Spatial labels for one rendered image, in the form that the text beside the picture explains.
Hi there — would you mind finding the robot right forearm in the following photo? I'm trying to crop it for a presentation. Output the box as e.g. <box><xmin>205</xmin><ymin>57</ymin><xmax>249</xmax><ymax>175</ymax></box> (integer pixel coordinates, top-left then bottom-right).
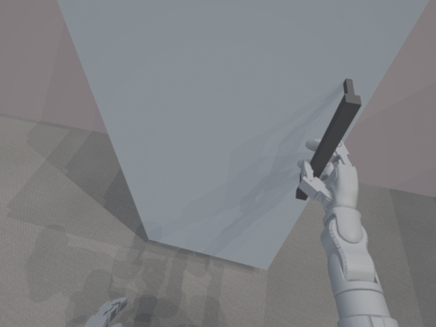
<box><xmin>320</xmin><ymin>206</ymin><xmax>399</xmax><ymax>327</ymax></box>

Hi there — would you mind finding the robot right hand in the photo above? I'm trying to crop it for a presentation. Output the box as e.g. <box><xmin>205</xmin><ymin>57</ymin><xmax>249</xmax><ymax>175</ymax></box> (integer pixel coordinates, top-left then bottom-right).
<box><xmin>297</xmin><ymin>139</ymin><xmax>358</xmax><ymax>213</ymax></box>

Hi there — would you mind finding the robot left hand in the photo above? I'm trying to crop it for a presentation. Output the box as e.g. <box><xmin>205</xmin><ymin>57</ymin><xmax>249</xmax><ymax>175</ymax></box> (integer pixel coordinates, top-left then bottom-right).
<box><xmin>84</xmin><ymin>297</ymin><xmax>127</xmax><ymax>327</ymax></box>

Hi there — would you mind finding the fridge door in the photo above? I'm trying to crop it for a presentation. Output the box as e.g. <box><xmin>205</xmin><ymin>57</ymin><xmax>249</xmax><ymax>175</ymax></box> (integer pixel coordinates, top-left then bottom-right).
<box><xmin>57</xmin><ymin>0</ymin><xmax>429</xmax><ymax>270</ymax></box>

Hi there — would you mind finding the handle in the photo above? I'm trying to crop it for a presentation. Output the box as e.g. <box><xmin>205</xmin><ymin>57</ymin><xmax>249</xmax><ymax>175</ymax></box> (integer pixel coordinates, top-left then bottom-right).
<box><xmin>296</xmin><ymin>78</ymin><xmax>362</xmax><ymax>200</ymax></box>

